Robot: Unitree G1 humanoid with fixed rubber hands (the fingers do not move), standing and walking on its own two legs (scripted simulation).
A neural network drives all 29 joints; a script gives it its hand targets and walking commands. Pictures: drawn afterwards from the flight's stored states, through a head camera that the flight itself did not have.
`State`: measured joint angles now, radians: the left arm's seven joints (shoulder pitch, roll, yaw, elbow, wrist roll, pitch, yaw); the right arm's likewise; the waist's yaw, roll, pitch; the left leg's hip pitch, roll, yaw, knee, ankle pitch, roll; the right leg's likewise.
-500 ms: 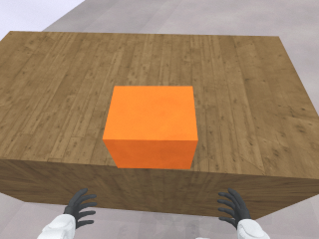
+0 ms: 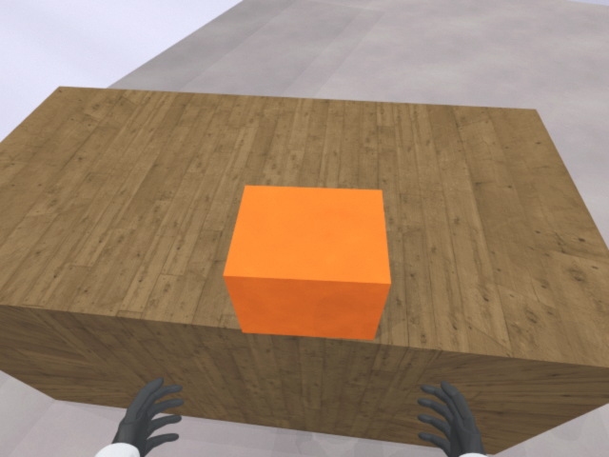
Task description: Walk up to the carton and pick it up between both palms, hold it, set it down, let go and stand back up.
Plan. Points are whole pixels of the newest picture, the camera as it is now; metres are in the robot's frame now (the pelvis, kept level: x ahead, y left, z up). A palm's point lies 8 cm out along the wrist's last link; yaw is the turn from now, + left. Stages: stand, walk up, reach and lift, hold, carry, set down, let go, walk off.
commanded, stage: reach and lift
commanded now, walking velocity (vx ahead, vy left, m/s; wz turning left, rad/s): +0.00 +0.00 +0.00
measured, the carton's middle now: (310, 263) +0.39 +0.02 +0.00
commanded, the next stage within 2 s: none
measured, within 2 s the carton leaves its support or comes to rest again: neither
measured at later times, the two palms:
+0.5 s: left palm (131, 442) +0.16 +0.23 -0.02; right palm (473, 449) +0.14 -0.17 -0.03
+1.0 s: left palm (131, 410) +0.19 +0.23 +0.00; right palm (474, 403) +0.18 -0.17 +0.01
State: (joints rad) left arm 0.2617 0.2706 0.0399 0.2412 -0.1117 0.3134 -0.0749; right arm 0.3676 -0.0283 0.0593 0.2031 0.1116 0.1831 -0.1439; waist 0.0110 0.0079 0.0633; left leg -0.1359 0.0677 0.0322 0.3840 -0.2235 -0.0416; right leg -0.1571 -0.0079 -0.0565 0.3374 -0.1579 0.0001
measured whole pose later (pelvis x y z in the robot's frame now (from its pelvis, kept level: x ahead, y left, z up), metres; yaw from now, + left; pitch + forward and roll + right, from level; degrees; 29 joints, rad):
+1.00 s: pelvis +0.02 +0.01 +0.00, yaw -1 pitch -4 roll -1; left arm 0.39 0.29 -0.08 0.07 -0.18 -0.13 0.01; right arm 0.45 -0.04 0.03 0.09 0.14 -0.19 -0.08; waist 0.05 -0.02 0.06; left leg -0.04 0.05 0.06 0.36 -0.25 -0.02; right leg -0.07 -0.02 -0.03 0.31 -0.17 0.02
